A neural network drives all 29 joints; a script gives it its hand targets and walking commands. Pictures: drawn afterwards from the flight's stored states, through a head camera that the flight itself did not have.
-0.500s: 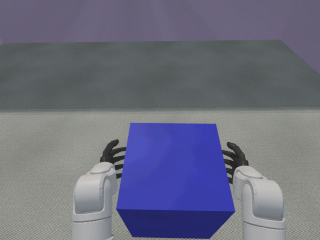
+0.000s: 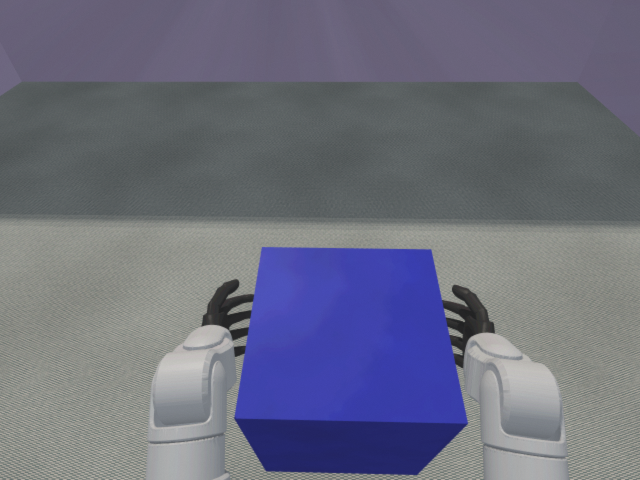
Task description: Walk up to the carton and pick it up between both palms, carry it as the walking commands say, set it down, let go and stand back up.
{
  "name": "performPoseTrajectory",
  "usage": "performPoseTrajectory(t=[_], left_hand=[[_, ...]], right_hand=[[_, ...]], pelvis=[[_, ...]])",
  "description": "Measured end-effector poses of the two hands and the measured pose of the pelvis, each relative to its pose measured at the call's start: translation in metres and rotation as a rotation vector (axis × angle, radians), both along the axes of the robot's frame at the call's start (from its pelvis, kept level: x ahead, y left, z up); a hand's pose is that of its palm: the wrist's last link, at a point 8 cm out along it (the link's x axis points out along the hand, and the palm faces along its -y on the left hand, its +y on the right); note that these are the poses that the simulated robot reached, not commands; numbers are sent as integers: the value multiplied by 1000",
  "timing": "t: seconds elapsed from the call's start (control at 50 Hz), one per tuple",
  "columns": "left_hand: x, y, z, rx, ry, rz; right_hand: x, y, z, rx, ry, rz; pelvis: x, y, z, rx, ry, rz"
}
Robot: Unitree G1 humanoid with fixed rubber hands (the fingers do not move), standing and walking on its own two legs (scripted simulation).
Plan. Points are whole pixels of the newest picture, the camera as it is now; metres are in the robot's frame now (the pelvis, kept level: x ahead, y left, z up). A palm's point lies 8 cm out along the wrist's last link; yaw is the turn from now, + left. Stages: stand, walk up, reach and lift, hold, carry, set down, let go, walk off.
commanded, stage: carry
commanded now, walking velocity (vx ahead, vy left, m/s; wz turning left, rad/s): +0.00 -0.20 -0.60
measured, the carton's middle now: (343, 367) +0.28 +0.00 +0.00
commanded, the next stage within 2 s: none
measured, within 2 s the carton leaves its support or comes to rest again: neither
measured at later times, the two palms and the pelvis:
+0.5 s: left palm (369, 324) +0.31 -0.03 +0.05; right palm (634, 395) +0.23 -0.32 +0.05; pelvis +0.01 -0.10 -0.01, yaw -14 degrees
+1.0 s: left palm (516, 350) +0.26 -0.19 +0.08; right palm out of the picture +0.11 -0.45 +0.07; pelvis -0.05 -0.19 -0.01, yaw -32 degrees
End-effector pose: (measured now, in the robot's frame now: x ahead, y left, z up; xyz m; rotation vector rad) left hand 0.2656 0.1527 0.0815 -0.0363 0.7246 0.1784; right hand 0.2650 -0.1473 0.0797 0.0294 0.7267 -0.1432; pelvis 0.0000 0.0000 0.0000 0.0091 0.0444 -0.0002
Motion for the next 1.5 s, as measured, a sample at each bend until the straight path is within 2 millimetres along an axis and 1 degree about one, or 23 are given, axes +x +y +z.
performPoseTrajectory(t=[0.08, 0.12, 0.16, 0.24, 0.3, 0.36, 0.4, 0.46, 0.56, 0.72, 0.78, 0.84, 0.9, 0.96, 1.02, 1.06, 1.1, 1.16, 1.24, 1.34, 1.42, 1.5], left_hand=[[5, -2, -2, -10, -18, 0], [9, -8, -4, -10, -15, -10], [14, -18, -7, -10, -2, -28], [27, -50, -12, -13, 21, -84], [38, -84, -15, -7, 15, -136], [47, -122, -21, 0, -4, -189], [49, -144, -26, -2, 10, -226], [48, -169, -29, 2, 33, -271], [45, -196, -27, -9, 16, -315], [37, -219, -28, -61, 0, -349], [29, -233, -24, -48, 27, -379], [23, -254, -16, -39, 32, -419], [17, -282, -7, -40, 9, -457], [8, -317, -3, -36, -9, -495], [-7, -359, -7, -21, -26, -536], [-18, -386, -13, 6, -18, -581], [-30, -407, -20, 28, 17, -625], [-47, -431, -26, 37, 52, -678], [-64, -455, -29, 3, 40, -722], [-81, -471, -30, -55, 11, -748], [-99, -481, -25, -51, 38, -767], [-120, -503, -11, -47, 39, -805]], right_hand=[[4, -2, -1, -7, -18, -2], [5, -8, -3, -4, -16, -13], [4, -18, -7, -1, -2, -33], [-1, -49, -12, 1, 20, -93], [-5, -81, -16, 5, 15, -147], [-11, -116, -23, 14, -4, -202], [-18, -136, -27, 15, 9, -240], [-32, -158, -28, 16, 32, -284], [-46, -181, -23, 7, 14, -328], [-66, -200, -12, -44, -2, -361], [-83, -211, -11, -27, 25, -392], [-101, -227, -6, -18, 29, -433], [-119, -249, -1, -15, 5, -474], [-139, -279, -1, -9, -14, -513], [-163, -314, -10, 4, -30, -551], [-183, -335, -20, 29, -23, -594], [-205, -350, -27, 46, 13, -639], [-234, -365, -31, 56, 47, -693], [-262, -380, -26, 26, 34, -740], [-284, -390, -14, -32, 5, -764], [-307, -397, -8, -28, 31, -781], [-337, -409, 1, -22, 31, -820]], pelvis=[[3, -1, -5, 2, 5, -26], [5, -4, -6, -7, 11, -49], [8, -10, -6, -18, 19, -74], [11, -27, -6, -33, 34, -123], [12, -45, -9, -39, 42, -163], [12, -67, -18, -41, 47, -191], [11, -78, -18, -27, 52, -201], [7, -90, -14, -12, 56, -223], [2, -104, -13, -10, 64, -273], [-5, -118, -17, -4, 55, -372], [-11, -124, -9, -18, 47, -426], [-18, -133, -3, -32, 44, -462], [-28, -147, -1, -47, 45, -501], [-40, -169, -4, -54, 45, -540], [-54, -197, -15, -45, 37, -570], [-64, -210, -19, -37, 38, -589], [-73, -218, -17, -16, 35, -601], [-87, -227, -14, -4, 35, -631], [-104, -236, -15, -7, 43, -676], [-120, -246, -20, -11, 43, -736], [-134, -253, -9, -23, 41, -806], [-151, -264, 0, -45, 47, -852]])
